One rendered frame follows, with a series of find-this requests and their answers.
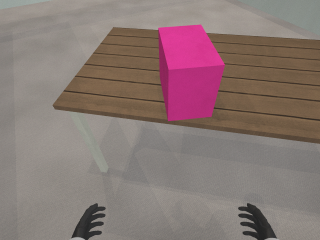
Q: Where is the carton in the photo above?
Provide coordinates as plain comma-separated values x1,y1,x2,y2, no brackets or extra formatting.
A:
158,24,225,121

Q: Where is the robot left hand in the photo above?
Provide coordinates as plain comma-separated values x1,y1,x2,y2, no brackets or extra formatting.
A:
71,203,106,240

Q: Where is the robot right hand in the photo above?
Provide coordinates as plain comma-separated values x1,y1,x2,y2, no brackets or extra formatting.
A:
238,203,277,240

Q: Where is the table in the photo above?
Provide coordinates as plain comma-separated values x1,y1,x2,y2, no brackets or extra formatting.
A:
52,27,320,173

